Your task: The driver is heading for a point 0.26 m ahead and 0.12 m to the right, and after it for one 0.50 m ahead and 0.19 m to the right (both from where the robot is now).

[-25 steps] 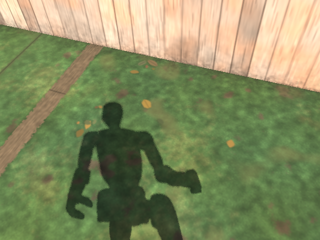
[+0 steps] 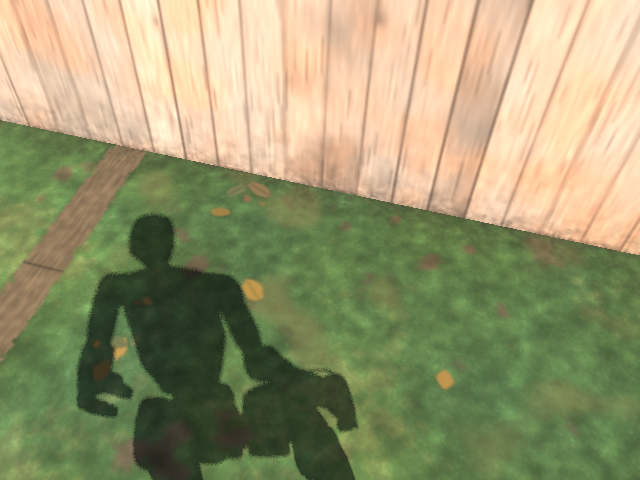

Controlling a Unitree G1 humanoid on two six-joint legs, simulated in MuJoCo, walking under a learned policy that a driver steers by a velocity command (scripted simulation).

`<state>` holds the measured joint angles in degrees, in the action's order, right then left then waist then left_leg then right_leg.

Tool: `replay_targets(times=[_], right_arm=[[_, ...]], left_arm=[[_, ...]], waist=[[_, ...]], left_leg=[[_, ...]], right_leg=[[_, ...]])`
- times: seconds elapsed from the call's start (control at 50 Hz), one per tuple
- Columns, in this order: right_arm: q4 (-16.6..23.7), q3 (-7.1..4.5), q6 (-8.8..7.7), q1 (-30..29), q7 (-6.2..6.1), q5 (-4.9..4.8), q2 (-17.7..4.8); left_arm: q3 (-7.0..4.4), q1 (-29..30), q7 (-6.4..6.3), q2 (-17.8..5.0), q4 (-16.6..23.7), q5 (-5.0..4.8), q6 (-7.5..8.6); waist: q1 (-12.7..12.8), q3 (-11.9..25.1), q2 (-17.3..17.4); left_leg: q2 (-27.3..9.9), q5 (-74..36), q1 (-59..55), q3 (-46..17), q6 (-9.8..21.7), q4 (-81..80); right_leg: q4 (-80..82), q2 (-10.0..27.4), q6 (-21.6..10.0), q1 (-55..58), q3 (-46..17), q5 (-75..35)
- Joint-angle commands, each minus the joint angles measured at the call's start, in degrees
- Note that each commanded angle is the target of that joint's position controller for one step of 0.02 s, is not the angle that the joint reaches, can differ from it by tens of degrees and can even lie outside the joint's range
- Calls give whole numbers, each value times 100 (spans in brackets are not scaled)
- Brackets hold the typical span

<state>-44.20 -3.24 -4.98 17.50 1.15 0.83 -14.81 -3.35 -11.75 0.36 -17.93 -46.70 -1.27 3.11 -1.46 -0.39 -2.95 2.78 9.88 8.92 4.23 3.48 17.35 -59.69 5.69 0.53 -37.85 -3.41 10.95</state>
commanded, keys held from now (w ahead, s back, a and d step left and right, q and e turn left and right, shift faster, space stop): w+e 0.52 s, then no key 0.48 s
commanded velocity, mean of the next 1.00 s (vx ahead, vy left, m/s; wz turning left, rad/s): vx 0.36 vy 0.00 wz -0.35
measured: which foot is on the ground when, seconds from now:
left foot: down 0.00-0.32, up 0.34-0.72, down 0.74-1.00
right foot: up 0.00-0.28, down 0.30-0.76, up 0.78-1.00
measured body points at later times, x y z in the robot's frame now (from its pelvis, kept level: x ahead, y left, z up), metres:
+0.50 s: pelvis +0.27 -0.08 -0.01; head +0.31 -0.10 +0.44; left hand +0.44 +0.16 -0.11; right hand +0.35 -0.39 -0.11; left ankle +0.34 +0.09 -0.67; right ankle +0.28 -0.15 -0.75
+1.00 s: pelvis +0.47 -0.09 -0.01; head +0.50 -0.09 +0.43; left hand +0.68 +0.11 -0.14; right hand +0.51 -0.37 -0.13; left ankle +0.59 -0.03 -0.75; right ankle +0.41 -0.23 -0.74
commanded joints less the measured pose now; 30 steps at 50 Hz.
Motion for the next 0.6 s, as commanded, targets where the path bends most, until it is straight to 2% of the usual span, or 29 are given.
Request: replay_targets(times=[0.02,0.06,0.1,0.16,0.2,0.24,0.26,0.28,0.3,0.32,0.34,0.36,0.38,0.4,0.42,0.44,0.5,0.56,0.6], right_arm=[[294,-194,-161,-332,-71,22,-776],[227,-198,-155,-320,-105,-2,-834],[111,-217,-133,-148,-139,-32,-917],[-93,-254,-34,146,-163,-90,-1001],[-177,-284,65,217,-182,-137,-1064],[-160,-322,161,111,-235,-162,-1205],[-138,-345,212,68,-274,-166,-1288],[-111,-345,269,-8,-312,-166,-1318],[-45,-302,263,2,-352,-145,-1250],[238,-89,128,414,-284,41,-603],[317,7,-119,305,-183,-4,-538],[459,-107,-265,-311,-92,-242,-930],[551,-77,-343,-580,-77,-281,-908],[519,-89,-359,-640,-120,-156,-872],[499,-146,-305,-614,-153,-58,-945],[508,-164,-225,-514,-147,-32,-926],[560,-118,-69,-526,-168,18,-711],[686,-27,-65,-1119,-161,34,-510],[730,11,-116,-1457,-99,8,-447]], left_arm=[[-65,-34,11,-217,292,16,5],[-37,273,75,-152,382,24,32],[14,674,139,-58,534,32,41],[49,1127,235,-25,802,23,36],[40,1298,308,-68,985,24,31],[-24,1156,364,-196,1089,26,19],[-98,837,366,-324,1064,32,-1],[-232,113,345,-543,912,20,-12],[-429,-852,256,-927,690,5,-36],[-589,-1287,139,-1599,638,-11,-71],[-502,-1315,152,-1474,779,-11,-13],[-391,-1228,149,-1075,759,38,17],[-339,-937,133,-874,780,21,41],[-293,-539,121,-732,857,16,37],[-227,-251,105,-550,961,57,35],[-209,-110,89,-510,1047,104,31],[-261,-131,7,-669,1049,79,63],[-284,-252,-95,-752,953,63,15],[-279,-539,-143,-731,825,53,-53]], waist=[[152,-66,617],[48,-151,604],[-128,-284,535],[-305,-444,470],[-305,-462,518],[-122,-231,707],[75,36,843],[491,435,821],[949,947,580],[692,1546,-764],[694,2383,-828],[901,1845,-390],[755,1160,-101],[483,715,276],[272,468,227],[111,399,86],[11,269,48],[200,79,-75],[428,218,-184]], left_leg=[[-1574,-1314,-97,-673,832,-1020],[-1481,-1381,-117,-286,699,-1071],[-1543,-1353,-275,-75,639,-1119],[-1743,-1551,-960,103,583,-933],[-1874,-2098,-1415,195,508,-624],[-1891,-3814,-1622,382,367,4],[-1859,-4831,-1647,477,286,569],[-1713,-5329,-1432,631,154,1561],[-1485,-4548,-445,702,-67,2964],[-654,-525,2072,651,-452,5152],[97,2434,3249,-643,-513,6235],[-295,2043,3829,-1077,-389,6362],[-542,1540,3859,-971,-291,5942],[-757,1206,3564,-915,-306,5387],[-895,991,3141,-901,-353,5006],[-928,869,2828,-908,-415,4842],[-866,471,2611,-737,-675,4107],[-636,-684,2305,-586,-779,2668],[-381,-1544,1878,-484,-757,1933]], right_leg=[[610,97,50,-314,-351,-981],[1305,24,14,-140,-168,-1567],[1795,-19,-39,-76,35,-1835],[2260,-58,-178,-328,175,-1582],[2424,-134,-310,-429,347,-1047],[2481,-410,-505,63,693,-415],[2447,-633,-621,584,885,-120],[2668,-884,-790,1568,995,-190],[2903,-810,-1053,3234,550,-509],[2987,683,-1948,5456,-2137,-290],[3951,1428,-2615,6305,-4551,158],[4106,1216,-2255,6027,-3752,206],[4131,963,-2015,5187,-2915,-81],[4207,725,-1823,4286,-2353,-526],[4352,541,-1741,3593,-1976,-1048],[4496,436,-1754,3154,-1861,-1268],[4673,244,-1790,2447,-1404,-1791],[4495,-117,-1452,2101,-793,-2397],[4277,-213,-1238,2139,-650,-2540]])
